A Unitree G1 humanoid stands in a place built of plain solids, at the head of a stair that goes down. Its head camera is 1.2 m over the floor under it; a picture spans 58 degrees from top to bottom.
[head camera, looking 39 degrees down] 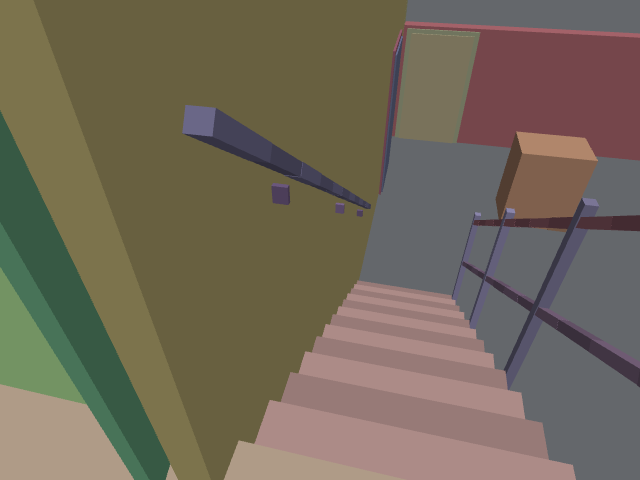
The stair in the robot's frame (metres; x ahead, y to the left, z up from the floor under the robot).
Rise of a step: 0.17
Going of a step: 0.23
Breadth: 0.98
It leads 13 degrees to the right of straight ahead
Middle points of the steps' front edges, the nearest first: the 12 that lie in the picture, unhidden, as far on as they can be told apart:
0.71 -0.30 -0.17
0.93 -0.35 -0.33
1.16 -0.40 -0.50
1.38 -0.46 -0.67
1.61 -0.51 -0.84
1.83 -0.56 -1.01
2.06 -0.61 -1.17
2.28 -0.66 -1.34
2.51 -0.71 -1.51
2.73 -0.77 -1.68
2.96 -0.82 -1.85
3.18 -0.87 -2.01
